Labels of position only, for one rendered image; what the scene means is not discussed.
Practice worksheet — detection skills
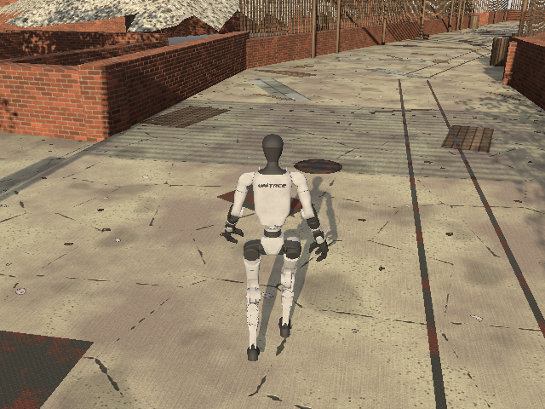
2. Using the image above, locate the robot left forearm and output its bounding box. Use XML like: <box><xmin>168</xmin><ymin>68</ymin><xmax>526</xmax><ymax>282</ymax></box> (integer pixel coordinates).
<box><xmin>225</xmin><ymin>204</ymin><xmax>239</xmax><ymax>232</ymax></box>

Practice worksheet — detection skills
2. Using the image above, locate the robot right upper arm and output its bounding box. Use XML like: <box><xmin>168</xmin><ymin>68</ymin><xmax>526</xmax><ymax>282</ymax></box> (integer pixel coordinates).
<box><xmin>290</xmin><ymin>171</ymin><xmax>315</xmax><ymax>219</ymax></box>

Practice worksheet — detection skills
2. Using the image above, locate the robot left hand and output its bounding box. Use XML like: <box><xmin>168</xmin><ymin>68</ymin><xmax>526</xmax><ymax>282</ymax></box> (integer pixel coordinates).
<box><xmin>224</xmin><ymin>228</ymin><xmax>244</xmax><ymax>244</ymax></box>

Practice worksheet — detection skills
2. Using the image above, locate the robot left upper arm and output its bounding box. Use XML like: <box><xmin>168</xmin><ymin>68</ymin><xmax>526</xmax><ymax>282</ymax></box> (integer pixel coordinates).
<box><xmin>231</xmin><ymin>171</ymin><xmax>255</xmax><ymax>217</ymax></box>

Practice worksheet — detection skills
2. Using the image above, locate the robot left thigh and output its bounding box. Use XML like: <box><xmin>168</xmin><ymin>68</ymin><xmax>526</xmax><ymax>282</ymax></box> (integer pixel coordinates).
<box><xmin>244</xmin><ymin>239</ymin><xmax>261</xmax><ymax>303</ymax></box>

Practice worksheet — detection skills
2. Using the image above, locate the left robot shin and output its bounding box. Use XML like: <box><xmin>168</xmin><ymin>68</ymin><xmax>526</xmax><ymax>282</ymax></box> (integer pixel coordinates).
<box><xmin>246</xmin><ymin>289</ymin><xmax>259</xmax><ymax>349</ymax></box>

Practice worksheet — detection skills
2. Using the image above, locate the robot right hand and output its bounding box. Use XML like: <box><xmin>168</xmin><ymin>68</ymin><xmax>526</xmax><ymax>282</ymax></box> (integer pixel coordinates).
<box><xmin>309</xmin><ymin>240</ymin><xmax>329</xmax><ymax>262</ymax></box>

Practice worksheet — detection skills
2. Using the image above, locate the robot right forearm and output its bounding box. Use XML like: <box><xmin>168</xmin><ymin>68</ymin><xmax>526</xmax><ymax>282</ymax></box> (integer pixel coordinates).
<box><xmin>307</xmin><ymin>206</ymin><xmax>325</xmax><ymax>244</ymax></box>

